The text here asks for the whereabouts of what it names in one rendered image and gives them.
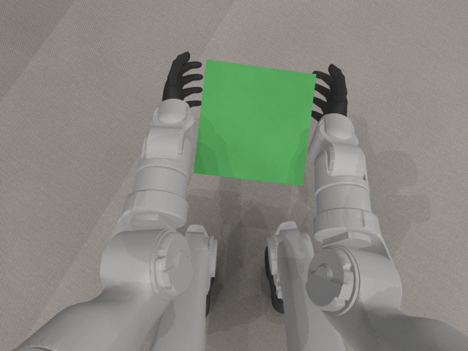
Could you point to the right robot forearm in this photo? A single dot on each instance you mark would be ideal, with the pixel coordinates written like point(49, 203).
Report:
point(344, 214)

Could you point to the carton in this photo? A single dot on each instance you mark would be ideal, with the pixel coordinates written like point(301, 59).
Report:
point(254, 122)

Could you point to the left robot forearm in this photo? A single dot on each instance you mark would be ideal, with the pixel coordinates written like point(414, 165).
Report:
point(158, 200)

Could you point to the right robot shin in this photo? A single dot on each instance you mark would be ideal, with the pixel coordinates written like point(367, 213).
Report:
point(285, 226)

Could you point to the left robot hand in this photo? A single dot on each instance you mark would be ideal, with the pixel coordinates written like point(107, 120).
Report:
point(175, 82)

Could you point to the robot right upper arm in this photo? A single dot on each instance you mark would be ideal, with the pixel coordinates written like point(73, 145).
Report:
point(360, 292)

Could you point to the right robot foot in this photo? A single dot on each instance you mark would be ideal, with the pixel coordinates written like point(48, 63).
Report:
point(276, 302)

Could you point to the robot left upper arm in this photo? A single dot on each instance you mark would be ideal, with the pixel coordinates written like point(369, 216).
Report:
point(141, 272)

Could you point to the right robot hand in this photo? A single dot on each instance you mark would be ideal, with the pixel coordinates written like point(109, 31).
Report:
point(336, 96)

